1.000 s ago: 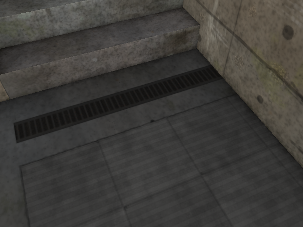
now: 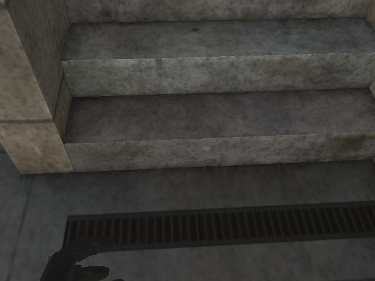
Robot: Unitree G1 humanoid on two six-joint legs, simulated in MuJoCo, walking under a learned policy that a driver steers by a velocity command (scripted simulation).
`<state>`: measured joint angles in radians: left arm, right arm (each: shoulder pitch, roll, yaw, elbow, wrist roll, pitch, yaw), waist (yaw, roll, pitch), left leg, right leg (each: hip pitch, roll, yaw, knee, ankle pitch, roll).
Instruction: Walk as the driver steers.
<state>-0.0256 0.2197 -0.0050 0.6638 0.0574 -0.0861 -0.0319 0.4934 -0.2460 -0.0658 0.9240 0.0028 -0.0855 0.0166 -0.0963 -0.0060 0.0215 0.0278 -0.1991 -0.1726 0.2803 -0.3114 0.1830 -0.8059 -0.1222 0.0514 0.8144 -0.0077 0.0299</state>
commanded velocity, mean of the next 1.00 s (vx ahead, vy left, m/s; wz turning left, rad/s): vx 1.00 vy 0.00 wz -0.17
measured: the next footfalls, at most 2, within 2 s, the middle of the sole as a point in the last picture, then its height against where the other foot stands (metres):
right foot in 0.14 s outside the picture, level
left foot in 0.58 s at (135, 217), level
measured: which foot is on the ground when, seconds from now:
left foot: down 0.00-0.16, up 0.18-0.56, down 0.58-1.00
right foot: up 0.00-0.12, down 0.14-0.58, up 0.60-1.00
